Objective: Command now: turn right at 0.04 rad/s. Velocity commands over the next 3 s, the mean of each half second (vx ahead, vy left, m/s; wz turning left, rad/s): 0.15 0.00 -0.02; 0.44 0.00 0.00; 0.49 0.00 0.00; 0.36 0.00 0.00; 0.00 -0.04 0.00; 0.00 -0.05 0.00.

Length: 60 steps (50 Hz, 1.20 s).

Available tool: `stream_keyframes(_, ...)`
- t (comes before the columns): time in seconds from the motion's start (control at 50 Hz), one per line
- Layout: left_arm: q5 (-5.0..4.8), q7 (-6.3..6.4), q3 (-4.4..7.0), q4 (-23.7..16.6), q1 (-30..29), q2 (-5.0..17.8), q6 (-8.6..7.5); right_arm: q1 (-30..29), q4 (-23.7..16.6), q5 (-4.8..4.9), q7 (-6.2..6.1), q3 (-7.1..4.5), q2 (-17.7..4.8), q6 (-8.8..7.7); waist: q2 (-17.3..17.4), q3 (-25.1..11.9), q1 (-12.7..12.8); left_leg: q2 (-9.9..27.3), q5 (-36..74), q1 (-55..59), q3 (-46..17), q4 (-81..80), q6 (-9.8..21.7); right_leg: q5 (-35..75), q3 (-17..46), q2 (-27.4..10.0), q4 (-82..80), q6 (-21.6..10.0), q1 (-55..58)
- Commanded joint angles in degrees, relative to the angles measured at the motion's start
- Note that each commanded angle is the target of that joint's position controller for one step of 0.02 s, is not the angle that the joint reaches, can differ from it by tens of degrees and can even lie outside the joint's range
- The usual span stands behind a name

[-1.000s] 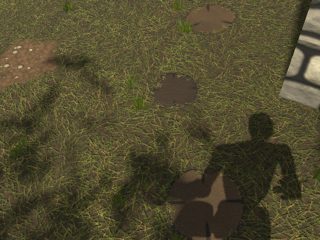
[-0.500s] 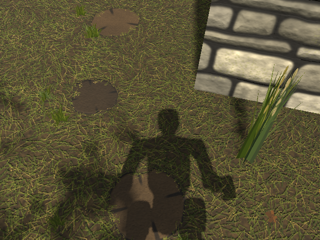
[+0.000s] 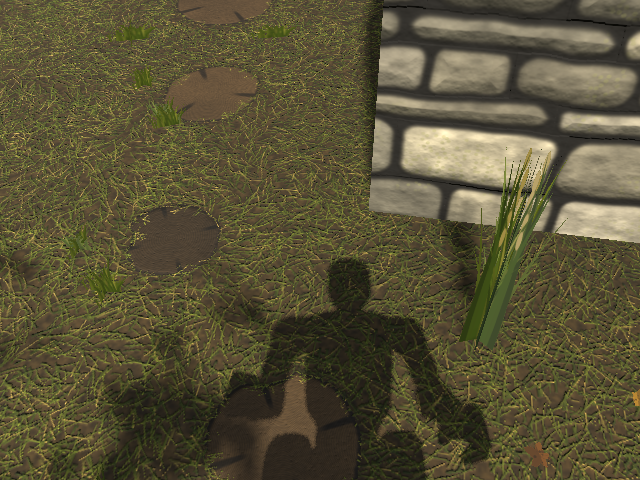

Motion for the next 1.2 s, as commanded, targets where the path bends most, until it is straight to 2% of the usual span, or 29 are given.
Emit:
stream_keyframes(0.02, -0.09, 0.21, 2.22, -3.29, -1.01, 7.11, -0.84, -0.13, -1.82, 0.11, -0.48, -1.3, -6.13, -0.62, -1.26, -2.6, 0.38, 0.35, 9.4, 0.48, -0.48, -2.01, 0.67, 14.71, 6.51, -5.78, -6.35, -2.18, 0.71)
stream_keyframes(0.18, -0.27, 0.55, 2.48, -0.16, 0.46, 6.98, -0.93, 0.53, 1.13, 0.32, -1.1, -1.25, -6.24, -0.43, -0.88, -2.28, 0.34, 0.33, 9.74, 1.08, -0.29, -2.1, 0.94, 15.13, 4.83, -4.63, -5.83, -1.49, 0.47)
stream_keyframes(0.2, -0.36, 0.73, 2.6, 0.66, 1.51, 7.12, -0.79, 1.4, 1.83, 0.38, -1.17, -1.17, -5.79, -0.33, -1.46, -3.35, 0.36, -0.63, 5.22, 1.23, 0.94, -1.43, 1.07, 8.98, 4.54, -4.17, -6.39, -1.71, 0.88)
stream_keyframes(0.24, -0.97, 1.1, 3.51, 1.38, 3.31, 9.54, -0.24, 0.96, 2.05, 0.99, -1.24, -1.21, -5.3, -0.41, -4.41, -0.63, 1.62, -3.62, -7.44, -4.31, 4.3, 4.13, 2.02, -14.93, 8.15, -5.42, -9.77, -4.27, -0.79)
stream_keyframes(0.3, -1.8, 1.37, 4.28, 2.87, 7.5, 12.48, -1.09, -3.48, -0.85, 1.89, -0.6, -0.99, -4.12, -2.48, -11.24, 6.21, 3.49, -3.14, -11.8, -15.36, 2.04, 14.87, 5.29, -30.95, 24.64, -15.73, -19.03, -10.77, -3.02)
stream_keyframes(0.36, -2.55, 1.36, 3.98, 2.54, 4.29, 11.19, -2.38, -0.14, 0.08, 2.96, 1.2, -1.16, -4.0, -4.85, -10.27, 5.71, 0.42, -0.87, -13.49, -13.17, -0.07, 10.31, 9.82, -22.61, 23.04, -16.9, -17.68, -10.3, -2.49)
stream_keyframes(0.4, -2.57, 1.25, 3.45, 0.94, -1.78, 9.46, -2.12, 10.66, 5.79, 2.06, 1.91, -1.94, -4.6, -5.52, -5.31, 2.42, -4.92, -3.62, 0.81, 7.46, 1.64, -0.51, 9.85, -12.83, 11.54, -9.38, -9.1, -5.55, -12.78)
stream_keyframes(0.42, -1.83, 1.07, 2.24, -0.55, -3.94, 5.24, -2.51, 17.42, 7.52, 1.34, 1.76, -2.95, -8.29, -5.69, 4.82, 0.35, -6.8, 5.66, -7.54, 14.36, -12.51, -7.83, 12.02, -8.48, 2.24, -2.9, 7.47, -1.09, -19.89)
stream_keyframes(0.44, -2.66, 1.58, 2.42, -3.7, -4.93, 5.58, -3.55, 20.56, 7.32, 1.0, 2.45, -4.4, -15.14, -6.12, 18.91, 0.85, -6.85, 17.8, -14.18, 18.07, -37.32, -17.17, 20.16, -15.43, -1.26, 2.36, 23.26, 1.19, -31.24)
stream_keyframes(0.46, -3.75, 1.67, 3.31, -2.62, -2.97, 8.9, -4.44, 16.66, 5.63, 0.44, 2.38, -3.05, -10.87, -6.59, 11.26, 2.99, -4.94, 19.5, -16.75, 16.81, -39.83, -18.02, 22.02, -16.67, 4.21, -1.0, 32.76, 0.5, -35.79)
stream_keyframes(0.48, -4.13, 1.06, 3.43, -1.17, -0.38, 9.1, -5.13, 13.51, 4.37, 0.88, 2.01, -2.22, -7.59, -6.74, 7.85, 4.99, -2.97, 17.08, -16.4, 17.01, -33.73, -17.39, 20.01, -10.2, 5.18, -3.27, 35.69, -0.59, -38.32)
stream_keyframes(0.52, -2.86, 0.46, 3.69, -0.03, -0.67, 8.78, -5.81, 10.55, 3.26, 1.19, 1.87, -1.74, -6.72, -6.35, 5.11, 5.22, -1.79, 13.52, -7.16, 17.17, -24.2, -18.07, 16.32, -0.61, 3.29, -6.52, 33.97, -1.25, -39.55)
stream_keyframes(0.54, -2.2, 0.05, 3.86, -0.01, -1.57, 8.57, -5.79, 11.04, 3.31, 0.85, 1.9, -0.93, -4.41, -6.01, 4.66, 4.25, -1.84, 11.11, -0.46, 16.27, -19.19, -18.54, 14.66, 2.77, 2.36, -7.52, 32.44, -1.13, -37.11)
stream_keyframes(0.56, -2.16, -0.49, 3.59, -0.11, -1.7, 7.32, -5.72, 12.0, 3.57, 0.66, 1.87, -0.74, -4.27, -5.76, 6.55, 3.53, -1.75, 9.99, 6.77, 15.41, -15.79, -18.56, 14.42, 5.03, 0.97, -7.52, 30.77, -0.51, -35.21)
stream_keyframes(0.6, -2.0, -1.12, 3.14, -0.58, -3.46, 5.76, -5.41, 13.69, 3.95, 0.74, 1.42, -0.64, -4.54, -5.2, 5.54, 2.88, -2.24, 8.18, 18.08, 15.35, -10.21, -18.34, 14.36, 8.14, -1.36, -7.14, 26.63, 0.91, -34.36)
stream_keyframes(0.68, -2.46, -1.89, 1.79, -3.42, -12.04, 3.11, -5.66, 14.72, 3.71, 0.65, 0.22, -0.66, -6.62, -4.43, 4.96, 4.83, -4.14, 6.02, 20.37, 9.66, -4.6, -20.55, 13.58, 17.16, -4.23, -5.19, 10.54, 2.16, -27.8)
stream_keyframes(0.78, -2.97, -3.08, 1.92, -5.35, -17.32, 4.96, -6.28, 17.05, 4.77, 1.68, 0.05, -1.21, -7.81, -4.07, 5.74, 7.29, -3.62, 9.77, 22.85, 13.44, -4.11, -19.76, 13.69, 18.58, -3.61, -3.85, 1.5, -0.31, -24.65)
stream_keyframes(0.84, -2.53, -2.91, 3.4, -3.98, -11.2, 8.52, -6.35, 15.47, 4.28, 1.44, -0.11, -2.23, -9.96, -3.47, 7.65, 0.77, 1.77, 10.66, 48.46, 17.98, -2.78, -9.14, 12.08, 13.77, -5.15, -0.56, 0.79, -3.77, -14.4)
stream_keyframes(0.86, -2.61, -2.4, 4.62, -1.28, -2.26, 10.61, -6.12, 14.38, 3.92, 1.11, -0.18, -2.28, -9.94, -2.9, 7.49, -4.98, 6.69, 8.85, 56.05, 16.31, -0.98, 1.08, 10.94, 14.46, -6.49, 1.16, -0.22, -5.67, -3.1)
stream_keyframes(0.88, -2.43, -1.55, 5.56, 1.61, 8.24, 12.74, -5.67, 13.75, 2.94, 0.58, -0.33, -1.85, -8.99, -2.76, 6.31, -11.72, 11.21, 7.02, 48.79, 5.55, -0.63, 14.58, 9.31, 15.07, -1.81, -3.24, 1.9, -8.1, 14.55)
stream_keyframes(0.9, -0.76, -1.14, 6.67, 3.46, 15.23, 18.21, -5.41, 19.91, 1.1, 0.14, 0.14, 0.14, -1.4, -3.53, -8.22, -21.79, 8.57, -2.74, 15.33, -16.94, 0.52, 38.47, 6.0, 4.01, 24.21, -19.08, 0.03, -16.33, 37.3)
stream_keyframes(0.92, -1.16, -1.39, 5.54, 4.15, 15.29, 14.64, -5.44, 20.84, 2.3, 1.29, 0.8, 0.43, -1.75, -5.24, -13.62, -27.54, 8.27, -7.51, -16.05, -24.52, -8.07, 49.34, 5.93, -4.82, 44.38, -25.02, -11.69, -19.75, 38.34)
stream_keyframes(0.94, -1.73, -1.33, 4.45, 4.14, 9.85, 11.31, -5.49, 14.03, -0.04, 3.2, 1.23, -1.33, -7.29, -6.16, -10.2, -15.27, 7.55, -3.57, -13.57, -30.58, -8.38, 52.55, 6.61, -7.92, 36.71, -22.34, -13.92, -16.18, 29.33)
stream_keyframes(0.96, -1.94, -1.31, 3.91, 3.91, 5.58, 9.7, -5.58, 9.14, -1.53, 3.65, 1.18, -1.39, -7.72, -6.66, -5.61, -7.9, 5.97, -0.55, -8.27, -30.36, -6.33, 50.37, 7.24, -3.38, 27.48, -20.05, -15.24, -14.08, 19.43)
stream_keyframes(0.98, -1.56, -1.6, 3.59, 4.05, 2.42, 8.71, -5.93, 7.28, -1.95, 2.93, 0.82, -1.4, -6.55, -6.7, -1.44, -4.12, 3.72, 1.75, -4.12, -28.3, -5.24, 46.58, 7.08, 3.02, 21.49, -17.63, -17.02, -12.85, 11.17)
stream_keyframes(1.02, -0.71, -1.96, 3.25, 4.52, -0.31, 7.29, -6.75, 9.8, -1.31, 1.91, 0.56, -1.55, -4.69, -5.38, -3.81, -2.79, 0.12, 4.38, -0.33, -21.71, -5.72, 42.63, 6.5, 9.5, 14.97, -14.67, -20.51, -12.62, 2.36)
stream_keyframes(1.06, -1.31, -2.1, 3.29, 6.02, 0.12, 7.42, -7.59, 10.22, -1.43, 1.56, 0.38, -1.31, -3.18, -4.15, -3.6, -1.5, -1.03, 5.16, 0.27, -21.03, -4.96, 39.18, 5.4, 12.66, 10.98, -13.88, -22.69, -13.38, -1.46)
stream_keyframes(1.14, -1.37, -1.0, 3.76, 8.45, 3.53, 9.98, -7.62, 1.02, -5.22, 0.53, 0.29, -1.16, -3.34, -3.98, -2.29, 1.95, 0.83, 5.65, 12.03, -26.97, -3.91, 25.57, 3.32, 15.22, 6.1, -12.43, -24.84, -12.94, -1.46)
stream_keyframes(1.2, -2.15, -0.07, 3.99, 9.86, 6.41, 12.06, -7.02, -5.72, -7.3, 0.77, 0.98, -0.41, -2.09, -4.76, -1.67, 2.43, 3.45, 3.32, 20.68, -24.47, -1.92, 12.43, 3.09, 14.73, 3.24, -11.21, -24.71, -10.89, -0.1)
